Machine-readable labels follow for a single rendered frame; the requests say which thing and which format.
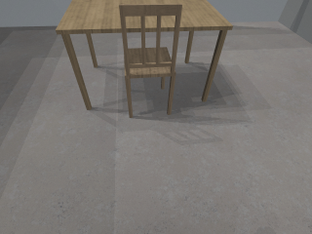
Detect chair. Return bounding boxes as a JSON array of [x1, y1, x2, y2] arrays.
[[119, 3, 182, 118]]

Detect table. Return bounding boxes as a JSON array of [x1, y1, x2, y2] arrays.
[[56, 0, 233, 110]]

